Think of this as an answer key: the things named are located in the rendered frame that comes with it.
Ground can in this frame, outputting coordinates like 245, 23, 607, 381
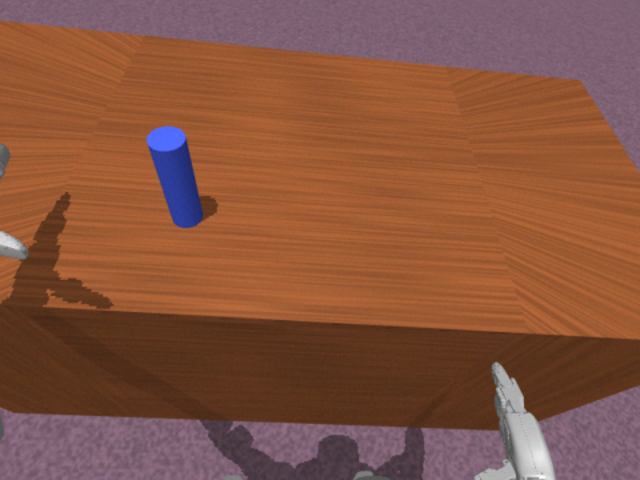
147, 126, 203, 228

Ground right robot hand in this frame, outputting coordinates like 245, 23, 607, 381
474, 362, 556, 480

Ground left robot hand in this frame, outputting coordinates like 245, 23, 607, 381
0, 143, 29, 259

